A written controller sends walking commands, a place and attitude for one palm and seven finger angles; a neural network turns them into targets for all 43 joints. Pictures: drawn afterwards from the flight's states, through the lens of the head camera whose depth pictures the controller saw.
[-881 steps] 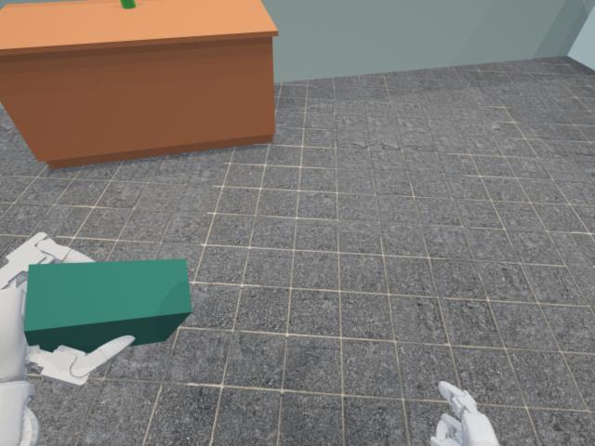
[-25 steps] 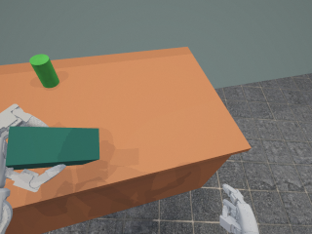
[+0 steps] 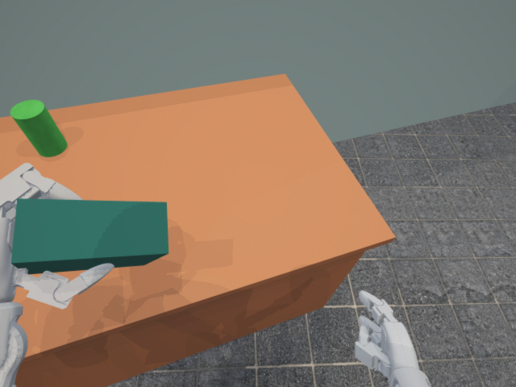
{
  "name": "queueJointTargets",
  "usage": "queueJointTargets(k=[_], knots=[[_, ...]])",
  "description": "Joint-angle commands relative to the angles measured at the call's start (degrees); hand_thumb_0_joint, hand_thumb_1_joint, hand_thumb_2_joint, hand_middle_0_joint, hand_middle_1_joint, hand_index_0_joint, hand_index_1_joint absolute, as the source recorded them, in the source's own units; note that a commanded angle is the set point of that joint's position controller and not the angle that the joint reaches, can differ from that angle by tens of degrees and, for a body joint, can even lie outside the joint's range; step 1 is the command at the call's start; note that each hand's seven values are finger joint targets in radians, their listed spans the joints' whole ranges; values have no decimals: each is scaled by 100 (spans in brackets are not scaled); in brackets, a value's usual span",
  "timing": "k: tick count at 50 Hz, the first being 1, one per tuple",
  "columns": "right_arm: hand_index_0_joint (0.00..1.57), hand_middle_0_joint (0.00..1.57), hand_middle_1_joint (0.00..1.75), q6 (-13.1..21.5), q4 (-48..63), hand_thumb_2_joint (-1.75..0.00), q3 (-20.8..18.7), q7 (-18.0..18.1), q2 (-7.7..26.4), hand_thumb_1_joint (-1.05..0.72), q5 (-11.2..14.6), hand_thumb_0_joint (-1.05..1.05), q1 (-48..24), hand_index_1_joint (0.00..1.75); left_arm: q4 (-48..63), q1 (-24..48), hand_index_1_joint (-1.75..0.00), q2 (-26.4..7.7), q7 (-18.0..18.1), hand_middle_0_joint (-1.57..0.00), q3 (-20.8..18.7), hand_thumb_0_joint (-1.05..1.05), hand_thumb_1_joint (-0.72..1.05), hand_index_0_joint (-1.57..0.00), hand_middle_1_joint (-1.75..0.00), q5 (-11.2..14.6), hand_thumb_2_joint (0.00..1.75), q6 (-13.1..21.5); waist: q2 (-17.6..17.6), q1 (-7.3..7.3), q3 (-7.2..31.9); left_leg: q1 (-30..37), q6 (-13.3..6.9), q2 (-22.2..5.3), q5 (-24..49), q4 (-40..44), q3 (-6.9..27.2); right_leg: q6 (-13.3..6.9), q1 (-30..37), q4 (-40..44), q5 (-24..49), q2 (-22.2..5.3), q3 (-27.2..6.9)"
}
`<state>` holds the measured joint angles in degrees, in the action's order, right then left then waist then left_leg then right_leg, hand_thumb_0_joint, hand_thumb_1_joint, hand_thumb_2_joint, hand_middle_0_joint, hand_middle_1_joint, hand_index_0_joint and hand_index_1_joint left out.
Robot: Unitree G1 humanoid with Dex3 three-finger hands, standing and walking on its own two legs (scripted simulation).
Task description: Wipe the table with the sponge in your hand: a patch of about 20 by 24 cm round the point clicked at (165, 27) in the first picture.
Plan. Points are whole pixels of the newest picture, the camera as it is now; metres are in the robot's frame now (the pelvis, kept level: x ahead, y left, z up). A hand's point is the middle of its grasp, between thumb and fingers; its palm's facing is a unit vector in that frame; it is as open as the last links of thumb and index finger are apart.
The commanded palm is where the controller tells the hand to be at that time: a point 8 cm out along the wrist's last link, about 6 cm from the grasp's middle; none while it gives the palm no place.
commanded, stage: shuffle to correct the standing spot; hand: left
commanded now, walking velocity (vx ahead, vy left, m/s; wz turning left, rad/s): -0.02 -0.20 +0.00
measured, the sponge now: (116, 238) +0.24 +0.21 +0.14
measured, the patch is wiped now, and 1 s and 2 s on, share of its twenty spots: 0.00 0.00 0.00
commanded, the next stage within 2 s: come to a stop and stand still in 0.02 s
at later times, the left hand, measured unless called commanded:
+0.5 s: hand (46, 239) +0.22 +0.26 +0.17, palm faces +0.35 -0.77 -0.54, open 10.0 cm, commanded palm +0.14 +0.27 +0.18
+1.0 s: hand out of the picture +0.23 +0.31 +0.18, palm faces +0.38 -0.85 -0.36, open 10.0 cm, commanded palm +0.18 +0.34 +0.18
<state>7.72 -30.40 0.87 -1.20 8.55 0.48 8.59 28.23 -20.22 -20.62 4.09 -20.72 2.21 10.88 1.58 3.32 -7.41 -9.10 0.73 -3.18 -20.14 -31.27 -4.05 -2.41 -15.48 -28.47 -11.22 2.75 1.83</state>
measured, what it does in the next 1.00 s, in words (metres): shifts its weight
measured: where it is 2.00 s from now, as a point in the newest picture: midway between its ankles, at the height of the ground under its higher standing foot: outside the picture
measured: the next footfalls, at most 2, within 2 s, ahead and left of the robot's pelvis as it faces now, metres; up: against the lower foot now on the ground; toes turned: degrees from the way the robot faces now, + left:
none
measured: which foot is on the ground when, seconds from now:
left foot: down 0.00-1.00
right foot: down 0.00-1.00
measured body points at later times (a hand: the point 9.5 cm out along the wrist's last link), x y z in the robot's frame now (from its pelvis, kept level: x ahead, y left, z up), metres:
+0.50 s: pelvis -0.02 -0.01 +0.01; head +0.02 +0.00 +0.45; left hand +0.19 +0.30 +0.20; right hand +0.13 -0.26 -0.09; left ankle -0.04 +0.12 -0.73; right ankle +0.05 -0.09 -0.73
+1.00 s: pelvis +0.00 +0.07 +0.00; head +0.04 +0.10 +0.45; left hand +0.21 +0.36 +0.20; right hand +0.19 -0.13 -0.06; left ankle -0.04 +0.12 -0.73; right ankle +0.04 -0.08 -0.73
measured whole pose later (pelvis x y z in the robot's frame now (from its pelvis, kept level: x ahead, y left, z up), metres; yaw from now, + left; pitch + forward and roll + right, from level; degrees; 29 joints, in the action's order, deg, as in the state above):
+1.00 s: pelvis +0.00 +0.07 +0.00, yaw -3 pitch -2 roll -1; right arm 10.8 -32.9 2.3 -1.9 8.7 0.0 10.8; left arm 29.7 -19.7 -21.4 4.4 -22.7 1.3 15.0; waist 3.6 4.0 -6.6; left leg -5.9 -4.6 3.7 -18.7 -26.7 -3.4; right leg -1.0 -14.5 -28.4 -10.0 -2.2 1.1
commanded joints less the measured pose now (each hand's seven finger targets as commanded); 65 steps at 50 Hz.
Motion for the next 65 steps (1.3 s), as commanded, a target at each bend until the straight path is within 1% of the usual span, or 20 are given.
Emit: queueJointTargets(k=[1,3,5,9,16,21,22,23,24,26,29,33,34,38,39,44,46,53,59,65], knots=[[20,20,30,236,903,-90,-536,78,956,-90,52,0,-127,30,1352,161,-160,-1020,169,-120,-676,0,10,-120,-160,207,130,336,294,-290,1546,-354,86,-83,1348,-697,178,-391,830,455,2735,-965,-1243],[20,20,30,170,888,-90,-508,79,896,-90,33,0,-5,30,1459,-378,-160,-1146,204,-120,-890,0,10,-120,-160,292,130,317,490,-331,1597,-224,22,192,85,-673,282,-538,293,1059,1278,-1342,-1694],[20,20,30,82,866,-90,-398,127,866,-90,25,0,-123,30,1685,-778,-160,-1228,237,-120,-1031,0,10,-120,-160,343,130,347,-31,-315,1525,-160,-81,49,57,83,372,-385,79,1119,90,-1119,-1384],[20,20,30,108,830,-90,-364,287,955,-90,53,0,-481,30,1757,-909,-160,-1421,329,-120,-1259,0,10,-120,-160,318,130,446,-993,-232,1570,-448,-210,-211,821,769,612,132,772,772,513,-476,-884],[20,20,30,82,675,-90,-406,388,1081,-90,91,0,-101,30,1147,-1158,-160,-1147,434,-120,-935,0,10,-120,-160,228,130,313,365,-250,1747,-658,-187,287,378,220,451,188,1148,1568,93,-1145,-1481],[20,20,30,186,498,-90,-397,431,1144,-90,49,0,-120,30,1129,-665,-160,-1050,403,-120,-593,0,10,-120,-160,123,130,316,96,-244,1499,-108,-237,112,730,870,634,166,607,1486,-402,-828,-1095],[20,20,30,461,120,-90,-464,421,1167,-90,-114,0,1017,30,2207,4996,-160,-5577,345,-120,-3768,0,10,-120,-160,-612,130,890,638,-242,571,-449,-119,360,734,67,-74,1037,-375,1808,-776,-554,-1047],[20,20,30,390,81,-90,-313,439,628,-90,-47,0,448,30,-808,2012,-160,-2280,79,-120,-1635,0,10,-120,-160,-144,130,720,238,-243,1903,-465,-263,473,598,309,204,408,934,1283,-491,-938,-820],[20,20,30,333,465,-90,-327,352,829,-90,133,0,-26,30,0,1156,-160,-1816,170,-120,-1411,0,10,-120,-160,13,130,644,-529,-29,1821,-257,-247,434,584,574,263,214,1029,1097,-43,-775,-1223],[20,20,30,429,453,-90,-368,318,1013,-90,71,0,248,30,-247,816,-160,-1215,60,-120,-655,0,10,-120,-160,46,130,737,-439,-31,1422,-267,-222,424,-97,652,152,128,621,1423,-746,-980,-1526],[20,20,30,512,438,-90,-277,127,970,-90,117,0,-31,30,327,-84,-160,-649,16,-120,-86,0,10,-120,-160,116,130,789,-519,-38,1011,-234,-266,211,-18,1228,289,126,534,1252,-918,-674,-1091],[20,20,30,537,578,-90,-251,126,1039,-90,116,0,-28,30,413,382,-160,-950,122,-120,-337,0,10,-120,-160,-34,130,723,-234,-23,652,-1425,-260,-239,323,1861,707,231,1340,163,72,-240,-325],[20,20,30,545,565,-90,-240,146,1017,-90,127,0,-141,30,552,572,-160,-1388,180,-120,-779,0,10,-120,-160,-47,130,730,-391,-34,737,-1320,-284,-295,534,1878,666,261,1373,-10,360,-232,-276],[20,20,30,599,718,-90,-252,195,904,-90,59,0,-70,30,936,920,-160,-1404,149,-120,-973,0,10,-120,-160,29,130,832,-312,-76,1100,-991,-165,-213,1574,1434,713,213,1593,-86,1326,-403,-292],[20,20,30,611,691,-90,-238,179,920,-90,48,0,-142,30,1260,1153,-160,-1554,136,-120,-1070,0,10,-120,-160,16,130,851,-731,-128,1189,-734,-27,-167,2101,1417,693,202,1498,-180,1494,-349,-271],[20,20,30,714,616,-90,-242,63,850,-90,0,0,-175,30,1738,792,-160,-1004,91,-120,-533,0,10,-120,-160,8,130,897,-1575,-161,1560,432,313,-336,4436,1037,632,125,907,-375,986,-348,-69],[20,20,30,638,566,-90,-279,8,886,-90,-48,0,-34,30,1552,480,-160,-855,91,-120,-415,0,10,-120,-160,-20,130,836,-1462,-163,1399,499,317,-552,4727,1022,675,116,605,-434,263,-340,40],[20,20,30,308,634,-90,-321,58,1015,-90,3,0,-44,30,781,393,-160,-838,130,-120,-541,0,10,-120,-160,14,130,606,-400,-211,1251,-304,570,-294,4052,660,637,-45,1414,211,2093,-443,-15],[20,20,30,209,815,-90,-279,180,921,-90,14,0,-272,30,1652,90,-160,-1159,219,-120,-854,0,10,-120,-160,63,130,669,-949,-236,1625,-128,462,-131,3770,874,591,17,1597,101,2353,-464,-65],[20,20,30,238,819,-90,-288,218,947,-90,-30,0,-191,30,1767,-331,-160,-979,272,-120,-718,0,10,-120,-160,103,130,707,-913,-216,1745,-138,399,-150,3631,808,581,25,1610,178,2088,-483,0]])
